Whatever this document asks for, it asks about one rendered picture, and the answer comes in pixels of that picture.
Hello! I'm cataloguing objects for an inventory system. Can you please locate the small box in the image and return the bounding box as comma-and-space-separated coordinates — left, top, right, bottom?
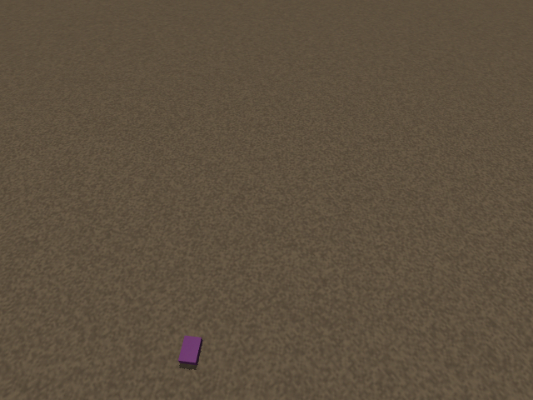
178, 336, 202, 365

